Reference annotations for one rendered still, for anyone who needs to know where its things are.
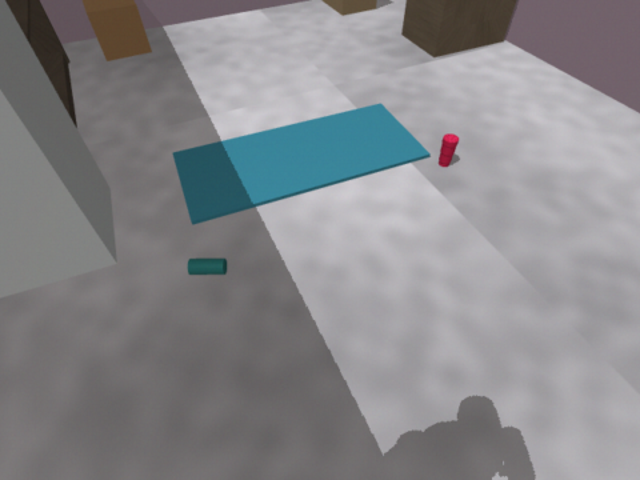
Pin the bookshelf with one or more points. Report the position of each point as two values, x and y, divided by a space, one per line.
40 34

